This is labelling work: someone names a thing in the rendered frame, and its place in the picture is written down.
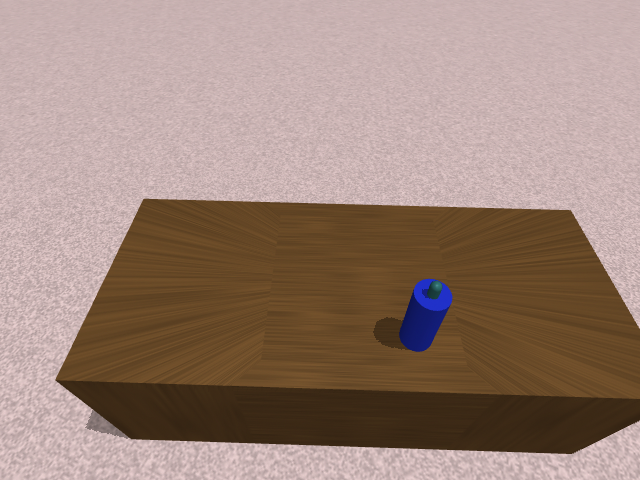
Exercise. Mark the bottle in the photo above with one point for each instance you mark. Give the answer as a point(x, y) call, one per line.
point(427, 308)

